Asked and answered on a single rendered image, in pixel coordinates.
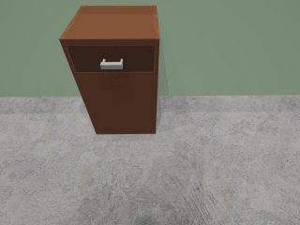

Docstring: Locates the drawer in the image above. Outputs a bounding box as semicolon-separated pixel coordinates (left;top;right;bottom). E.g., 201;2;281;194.
67;44;155;72

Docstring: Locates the handle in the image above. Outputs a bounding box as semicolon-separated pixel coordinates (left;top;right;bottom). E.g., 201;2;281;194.
100;58;123;69

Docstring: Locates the cabinet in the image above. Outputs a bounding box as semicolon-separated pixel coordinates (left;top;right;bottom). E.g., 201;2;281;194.
59;6;160;135

